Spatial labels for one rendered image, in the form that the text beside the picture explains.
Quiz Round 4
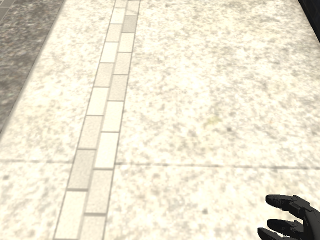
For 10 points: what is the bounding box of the robot right hand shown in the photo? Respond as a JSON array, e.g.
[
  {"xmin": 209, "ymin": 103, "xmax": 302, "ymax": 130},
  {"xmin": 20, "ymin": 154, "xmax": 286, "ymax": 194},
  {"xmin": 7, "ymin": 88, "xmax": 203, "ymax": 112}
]
[{"xmin": 257, "ymin": 194, "xmax": 320, "ymax": 240}]

